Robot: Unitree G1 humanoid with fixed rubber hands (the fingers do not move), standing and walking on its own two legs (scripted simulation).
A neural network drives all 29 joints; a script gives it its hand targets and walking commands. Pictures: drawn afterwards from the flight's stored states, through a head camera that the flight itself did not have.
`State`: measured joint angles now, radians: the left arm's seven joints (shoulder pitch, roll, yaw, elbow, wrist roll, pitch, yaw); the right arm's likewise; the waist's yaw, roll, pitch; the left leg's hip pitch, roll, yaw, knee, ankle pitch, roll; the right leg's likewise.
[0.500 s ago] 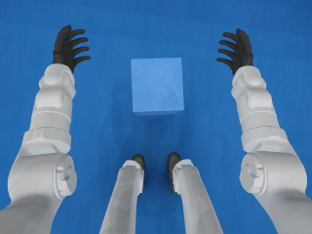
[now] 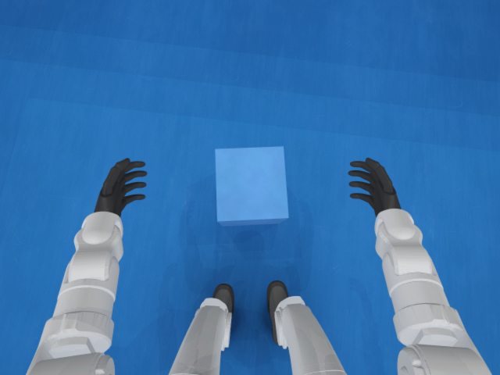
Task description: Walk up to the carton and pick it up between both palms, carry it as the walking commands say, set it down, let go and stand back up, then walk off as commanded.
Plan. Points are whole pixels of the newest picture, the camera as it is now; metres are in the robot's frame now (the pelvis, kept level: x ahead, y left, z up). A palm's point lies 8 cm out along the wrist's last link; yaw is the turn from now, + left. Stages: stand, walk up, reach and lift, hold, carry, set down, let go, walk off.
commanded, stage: let go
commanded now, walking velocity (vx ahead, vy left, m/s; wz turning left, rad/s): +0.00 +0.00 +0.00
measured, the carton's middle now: (250, 190) +0.47 +0.00 -0.59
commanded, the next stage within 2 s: stand in 0.88 s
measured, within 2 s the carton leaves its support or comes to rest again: neither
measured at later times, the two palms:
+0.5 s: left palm (66, 322) +0.21 +0.23 -0.01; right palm (452, 317) +0.21 -0.24 -0.02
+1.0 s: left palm (44, 338) +0.19 +0.26 -0.02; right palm (472, 332) +0.19 -0.26 -0.02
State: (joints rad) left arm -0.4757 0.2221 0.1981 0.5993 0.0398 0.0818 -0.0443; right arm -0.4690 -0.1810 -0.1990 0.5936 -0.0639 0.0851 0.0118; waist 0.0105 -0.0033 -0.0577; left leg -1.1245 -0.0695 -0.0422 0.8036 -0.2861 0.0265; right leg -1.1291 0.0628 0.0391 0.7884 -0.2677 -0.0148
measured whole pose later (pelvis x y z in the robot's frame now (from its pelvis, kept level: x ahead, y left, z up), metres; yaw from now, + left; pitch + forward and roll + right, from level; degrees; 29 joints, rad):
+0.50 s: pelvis +0.05 +0.00 +0.06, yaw +0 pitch +3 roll +0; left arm 0.22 0.20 0.05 0.45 -0.01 0.03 -0.06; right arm 0.23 -0.21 -0.05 0.44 0.01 0.03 0.05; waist 0.00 0.01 0.04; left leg -0.24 -0.06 -0.06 0.46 -0.27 0.03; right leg -0.24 0.06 0.05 0.44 -0.25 -0.03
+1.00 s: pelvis +0.04 +0.00 +0.05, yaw +0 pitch -2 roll +0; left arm 0.20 0.27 0.05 0.57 0.04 0.07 0.00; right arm 0.21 -0.26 -0.04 0.58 -0.04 0.08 0.00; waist 0.00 0.00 0.03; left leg -0.16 -0.06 -0.06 0.51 -0.31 0.03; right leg -0.17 0.06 0.05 0.50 -0.29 -0.03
